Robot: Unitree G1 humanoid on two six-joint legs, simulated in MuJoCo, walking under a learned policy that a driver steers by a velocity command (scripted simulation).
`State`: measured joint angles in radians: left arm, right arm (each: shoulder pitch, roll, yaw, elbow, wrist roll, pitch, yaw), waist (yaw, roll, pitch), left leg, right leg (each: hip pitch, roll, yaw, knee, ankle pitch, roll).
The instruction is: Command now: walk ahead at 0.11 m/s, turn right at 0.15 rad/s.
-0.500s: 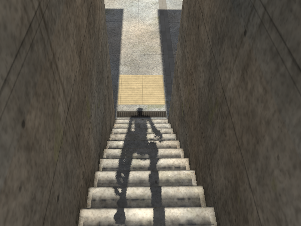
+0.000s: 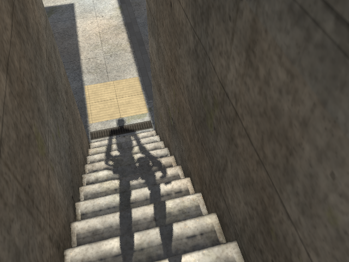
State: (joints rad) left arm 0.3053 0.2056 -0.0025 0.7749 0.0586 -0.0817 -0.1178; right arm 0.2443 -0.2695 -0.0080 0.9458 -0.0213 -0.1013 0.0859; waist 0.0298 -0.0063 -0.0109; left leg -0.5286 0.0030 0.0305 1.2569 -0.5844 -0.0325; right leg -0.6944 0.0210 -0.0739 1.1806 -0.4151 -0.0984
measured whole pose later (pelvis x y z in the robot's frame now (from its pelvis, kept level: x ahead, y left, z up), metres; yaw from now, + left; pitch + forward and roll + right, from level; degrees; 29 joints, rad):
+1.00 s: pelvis +0.06 +0.03 -0.06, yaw -1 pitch +1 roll +3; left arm 0.28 0.13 -0.05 0.85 0.03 0.06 0.14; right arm 0.17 -0.29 -0.07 0.85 -0.02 0.04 -0.07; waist -0.01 0.05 0.01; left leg -0.68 -0.20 -0.32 1.15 -0.29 0.04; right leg -0.62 0.03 0.00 1.45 -0.84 -0.07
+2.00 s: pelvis +0.07 +0.20 -0.11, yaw -5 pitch -2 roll -4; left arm 0.18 0.22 0.03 0.94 0.03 0.07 -0.01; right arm 0.59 -0.13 0.04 0.95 0.05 -0.02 -0.06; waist -0.08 -0.10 0.03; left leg -0.20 -0.06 -0.18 0.43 -0.19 0.03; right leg -0.75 0.09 -0.07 1.83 -0.57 0.01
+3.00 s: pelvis +0.06 +0.13 -0.09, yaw -7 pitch +0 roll -8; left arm 0.26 0.16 -0.04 0.81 0.04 0.07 -0.01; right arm 0.37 -0.21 -0.02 0.92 0.01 0.01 0.00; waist 0.05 0.11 -0.02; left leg -0.17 0.14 -0.07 0.24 -0.07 -0.01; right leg -0.57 0.13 -0.08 1.49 -0.90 -0.07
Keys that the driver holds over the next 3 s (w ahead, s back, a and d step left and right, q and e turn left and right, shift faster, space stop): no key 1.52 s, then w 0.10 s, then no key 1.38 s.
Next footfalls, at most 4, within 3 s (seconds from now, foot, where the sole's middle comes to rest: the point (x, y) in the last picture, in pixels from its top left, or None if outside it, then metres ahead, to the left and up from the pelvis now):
0.36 left None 0.15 0.23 -0.89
0.84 right None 0.07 -0.05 -0.70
1.38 left None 0.09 0.24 -0.72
1.80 left None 0.14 0.27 -0.89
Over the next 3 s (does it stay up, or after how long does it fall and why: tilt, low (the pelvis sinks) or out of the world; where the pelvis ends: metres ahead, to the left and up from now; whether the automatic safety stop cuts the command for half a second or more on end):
stays up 0.06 0.13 -0.09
